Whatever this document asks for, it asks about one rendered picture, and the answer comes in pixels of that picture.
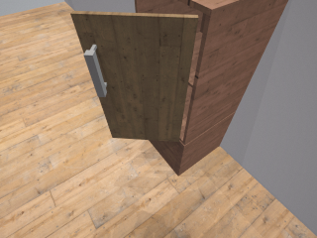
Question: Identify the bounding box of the handle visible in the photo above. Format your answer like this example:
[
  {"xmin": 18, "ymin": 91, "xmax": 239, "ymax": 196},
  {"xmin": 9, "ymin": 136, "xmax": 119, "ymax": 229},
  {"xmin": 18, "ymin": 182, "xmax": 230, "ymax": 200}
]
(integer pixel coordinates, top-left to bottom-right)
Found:
[{"xmin": 83, "ymin": 44, "xmax": 107, "ymax": 97}]

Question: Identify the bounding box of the cupboard door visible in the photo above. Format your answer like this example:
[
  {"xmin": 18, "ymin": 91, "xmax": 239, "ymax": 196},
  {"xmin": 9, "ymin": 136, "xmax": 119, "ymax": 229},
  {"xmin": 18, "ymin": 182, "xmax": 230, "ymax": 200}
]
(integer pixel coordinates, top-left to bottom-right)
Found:
[{"xmin": 70, "ymin": 11, "xmax": 199, "ymax": 142}]

